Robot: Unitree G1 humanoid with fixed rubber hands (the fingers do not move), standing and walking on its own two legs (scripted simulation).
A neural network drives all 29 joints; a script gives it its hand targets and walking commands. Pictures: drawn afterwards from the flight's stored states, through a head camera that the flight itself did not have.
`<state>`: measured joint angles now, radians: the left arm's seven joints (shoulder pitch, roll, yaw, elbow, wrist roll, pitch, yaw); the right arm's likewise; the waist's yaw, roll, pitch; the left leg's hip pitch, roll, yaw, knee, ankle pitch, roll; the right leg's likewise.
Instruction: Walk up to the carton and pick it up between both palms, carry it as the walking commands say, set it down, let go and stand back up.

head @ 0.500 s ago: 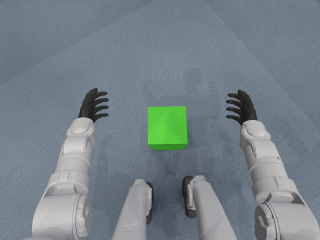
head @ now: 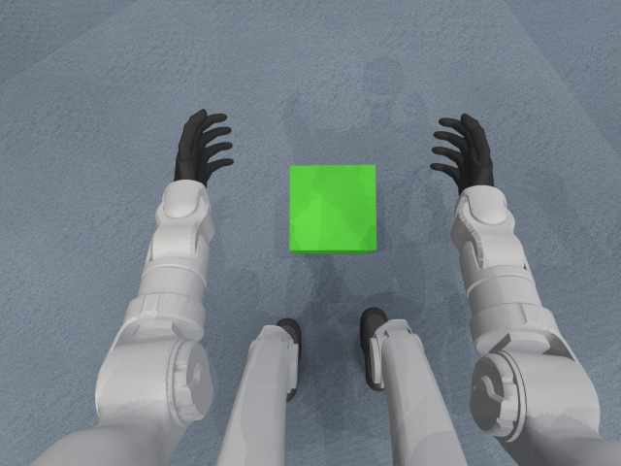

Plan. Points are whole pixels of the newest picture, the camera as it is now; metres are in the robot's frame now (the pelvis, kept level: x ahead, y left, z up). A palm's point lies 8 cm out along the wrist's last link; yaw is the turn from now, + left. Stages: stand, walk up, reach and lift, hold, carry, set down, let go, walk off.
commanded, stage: reach and lift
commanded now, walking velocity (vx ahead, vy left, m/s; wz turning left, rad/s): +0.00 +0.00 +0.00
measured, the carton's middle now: (331, 216) +0.45 -0.01 -0.51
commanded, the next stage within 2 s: none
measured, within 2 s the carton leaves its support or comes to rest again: neither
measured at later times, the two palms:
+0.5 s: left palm (227, 194) +0.46 +0.17 -0.27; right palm (436, 196) +0.44 -0.18 -0.28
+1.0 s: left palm (249, 207) +0.46 +0.16 -0.41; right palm (407, 210) +0.44 -0.16 -0.42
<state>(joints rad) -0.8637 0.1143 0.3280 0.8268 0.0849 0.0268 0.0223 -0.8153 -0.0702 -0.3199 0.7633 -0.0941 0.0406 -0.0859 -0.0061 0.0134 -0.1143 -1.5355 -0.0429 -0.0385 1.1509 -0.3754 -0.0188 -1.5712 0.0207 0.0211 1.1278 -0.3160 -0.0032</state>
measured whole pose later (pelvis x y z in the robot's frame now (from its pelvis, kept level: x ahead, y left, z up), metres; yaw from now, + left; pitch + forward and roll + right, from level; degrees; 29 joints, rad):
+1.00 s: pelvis -0.05 +0.00 -0.24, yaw +0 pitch +41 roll +1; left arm -1.25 0.27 0.12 1.05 -0.16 0.01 0.12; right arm -1.23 -0.21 -0.16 1.02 0.14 0.01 -0.16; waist -0.01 0.00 0.21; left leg -2.21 -0.08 -0.03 2.06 -0.57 -0.05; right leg -2.26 0.07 0.03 2.02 -0.47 0.03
